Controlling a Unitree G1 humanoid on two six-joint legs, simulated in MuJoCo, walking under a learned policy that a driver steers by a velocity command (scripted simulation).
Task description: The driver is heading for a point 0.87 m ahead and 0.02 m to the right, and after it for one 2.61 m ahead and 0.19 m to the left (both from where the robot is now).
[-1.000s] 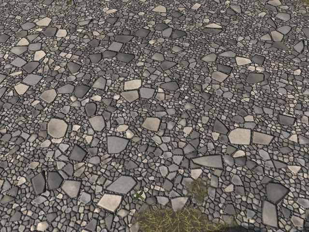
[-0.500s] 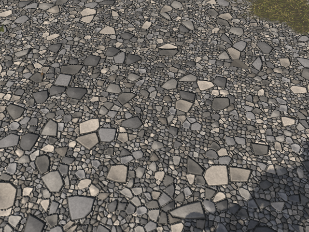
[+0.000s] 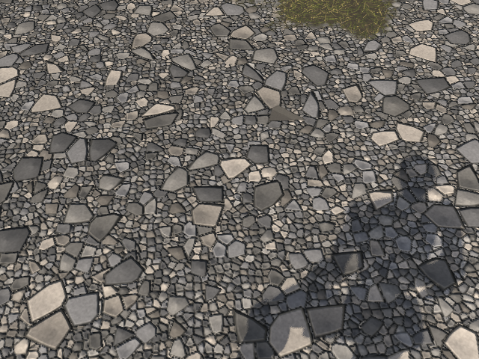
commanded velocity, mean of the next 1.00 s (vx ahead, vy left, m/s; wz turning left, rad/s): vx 0.50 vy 0.00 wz -0.31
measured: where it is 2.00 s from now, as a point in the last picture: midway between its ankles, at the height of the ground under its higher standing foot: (312, 240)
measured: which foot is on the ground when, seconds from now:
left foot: up 0.00-0.26, down 0.28-0.78, up 0.80-1.00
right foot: down 0.00-0.30, up 0.32-0.76, down 0.78-1.00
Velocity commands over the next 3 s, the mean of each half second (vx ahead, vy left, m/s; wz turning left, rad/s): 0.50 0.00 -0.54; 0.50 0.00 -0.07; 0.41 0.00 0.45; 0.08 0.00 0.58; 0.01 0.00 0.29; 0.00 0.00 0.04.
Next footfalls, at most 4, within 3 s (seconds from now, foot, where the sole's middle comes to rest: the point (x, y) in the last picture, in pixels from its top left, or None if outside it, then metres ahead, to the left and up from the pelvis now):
0.28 left None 0.36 0.12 -0.78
0.78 right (324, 339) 0.52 -0.16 -0.78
1.32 left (281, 237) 0.84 -0.05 -0.78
1.88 right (333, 214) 0.93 -0.22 -0.78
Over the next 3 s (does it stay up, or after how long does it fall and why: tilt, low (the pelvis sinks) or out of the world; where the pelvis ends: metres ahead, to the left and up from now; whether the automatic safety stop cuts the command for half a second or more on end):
stays up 0.81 -0.15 0.00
